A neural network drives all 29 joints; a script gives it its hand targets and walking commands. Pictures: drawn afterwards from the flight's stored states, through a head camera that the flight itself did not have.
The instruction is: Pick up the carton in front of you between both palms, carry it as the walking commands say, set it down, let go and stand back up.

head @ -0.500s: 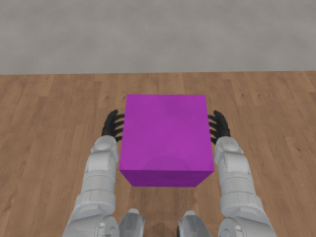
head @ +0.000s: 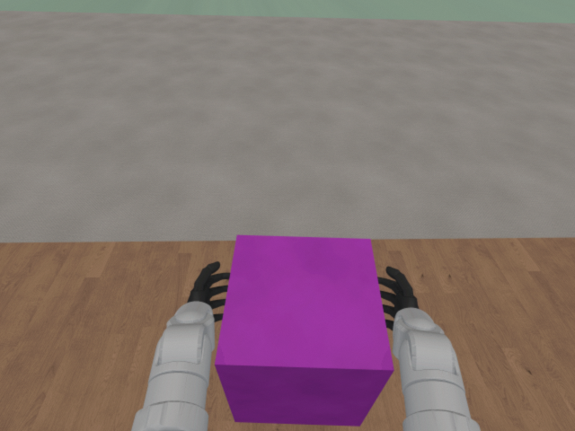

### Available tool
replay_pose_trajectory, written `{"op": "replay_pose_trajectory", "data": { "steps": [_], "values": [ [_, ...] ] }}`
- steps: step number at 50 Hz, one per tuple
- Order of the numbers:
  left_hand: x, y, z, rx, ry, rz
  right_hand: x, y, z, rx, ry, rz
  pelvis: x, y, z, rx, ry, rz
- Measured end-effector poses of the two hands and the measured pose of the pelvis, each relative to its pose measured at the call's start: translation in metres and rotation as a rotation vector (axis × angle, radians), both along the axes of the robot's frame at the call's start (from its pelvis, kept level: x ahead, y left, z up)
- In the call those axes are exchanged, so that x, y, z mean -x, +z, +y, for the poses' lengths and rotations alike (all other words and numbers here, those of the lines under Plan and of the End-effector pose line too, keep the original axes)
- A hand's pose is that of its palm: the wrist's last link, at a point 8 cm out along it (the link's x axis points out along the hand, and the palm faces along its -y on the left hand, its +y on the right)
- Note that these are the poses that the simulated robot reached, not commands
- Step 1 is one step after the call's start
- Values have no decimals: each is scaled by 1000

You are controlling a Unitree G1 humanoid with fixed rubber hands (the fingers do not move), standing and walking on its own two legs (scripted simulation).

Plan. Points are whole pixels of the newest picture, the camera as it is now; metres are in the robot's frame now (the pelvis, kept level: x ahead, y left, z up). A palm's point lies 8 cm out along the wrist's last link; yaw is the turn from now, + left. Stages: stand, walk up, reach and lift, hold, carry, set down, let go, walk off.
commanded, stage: reach and lift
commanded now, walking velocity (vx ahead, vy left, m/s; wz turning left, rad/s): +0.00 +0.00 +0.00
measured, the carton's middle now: (300, 333) +0.30 +0.00 -0.05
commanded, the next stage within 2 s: hold in 0.96 s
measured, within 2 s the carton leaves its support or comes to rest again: neither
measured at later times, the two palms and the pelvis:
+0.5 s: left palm (200, 308) +0.29 +0.15 +0.03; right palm (407, 311) +0.29 -0.15 +0.04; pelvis -0.01 +0.00 +0.00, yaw +0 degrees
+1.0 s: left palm (198, 303) +0.29 +0.15 +0.04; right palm (408, 308) +0.29 -0.15 +0.05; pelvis +0.01 +0.00 +0.01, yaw +0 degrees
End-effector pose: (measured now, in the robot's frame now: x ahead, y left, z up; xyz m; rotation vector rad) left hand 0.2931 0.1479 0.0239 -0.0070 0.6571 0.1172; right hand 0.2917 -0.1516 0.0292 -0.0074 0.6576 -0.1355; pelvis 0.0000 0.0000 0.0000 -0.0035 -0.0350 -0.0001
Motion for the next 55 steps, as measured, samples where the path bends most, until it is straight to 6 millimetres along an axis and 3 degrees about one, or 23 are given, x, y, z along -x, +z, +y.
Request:
{"op": "replay_pose_trajectory", "data": {
  "steps": [7, 14, 42, 55],
  "values": [
    [5, 0, -2, 5, -1, 20, 7, 0, -2, 1, -4, 19, 10, 0, -1, 0, -1, -41],
    [2, 2, 0, 12, 4, 0, 1, 5, 0, 7, 1, -1, 15, -1, -2, -1, -4, -44],
    [-3, 17, -1, -13, -10, -2, -4, 18, -1, 24, 16, -3, -6, 7, -2, -2, -2, -62],
    [6, 28, 1, -17, -9, -15, 4, 31, 1, 33, 23, -17, -5, 9, -1, -2, -3, -85]
  ]
}}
